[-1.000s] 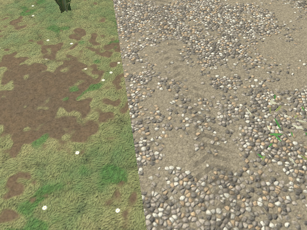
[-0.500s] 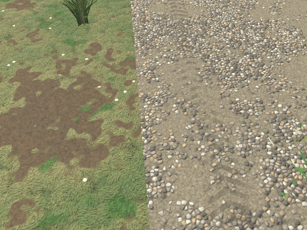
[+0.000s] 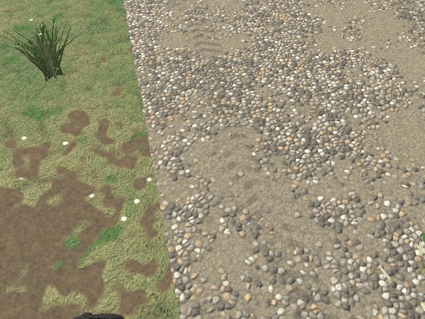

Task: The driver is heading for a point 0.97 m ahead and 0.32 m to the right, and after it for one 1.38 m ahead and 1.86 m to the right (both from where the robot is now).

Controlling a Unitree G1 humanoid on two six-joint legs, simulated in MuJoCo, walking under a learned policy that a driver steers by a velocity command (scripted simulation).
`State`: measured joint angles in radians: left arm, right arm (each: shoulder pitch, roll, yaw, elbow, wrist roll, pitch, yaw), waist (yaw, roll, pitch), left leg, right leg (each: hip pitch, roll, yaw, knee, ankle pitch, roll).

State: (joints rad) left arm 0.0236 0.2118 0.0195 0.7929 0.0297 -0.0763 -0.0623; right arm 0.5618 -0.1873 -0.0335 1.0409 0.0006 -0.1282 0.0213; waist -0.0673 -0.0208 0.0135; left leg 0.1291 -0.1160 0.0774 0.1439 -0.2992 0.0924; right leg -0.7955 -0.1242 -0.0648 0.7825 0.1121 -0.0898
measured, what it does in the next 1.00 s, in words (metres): walks ahead, turning right: right foot, then left foot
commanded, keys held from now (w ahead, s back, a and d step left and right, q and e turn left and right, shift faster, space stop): w+shift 0.04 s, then w+e+shift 0.96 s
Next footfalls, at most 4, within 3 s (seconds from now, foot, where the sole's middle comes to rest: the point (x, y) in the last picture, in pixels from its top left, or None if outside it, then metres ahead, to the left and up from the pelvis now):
0.14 right None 0.35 -0.07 -0.77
0.58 left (194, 228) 0.81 0.04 -0.77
1.04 right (288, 170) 1.05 -0.34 -0.77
1.46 left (327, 105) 1.42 -0.59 -0.77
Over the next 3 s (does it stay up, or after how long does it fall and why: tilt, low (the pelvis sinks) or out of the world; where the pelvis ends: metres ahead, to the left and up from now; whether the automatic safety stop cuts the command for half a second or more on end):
stays up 1.49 -1.85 0.00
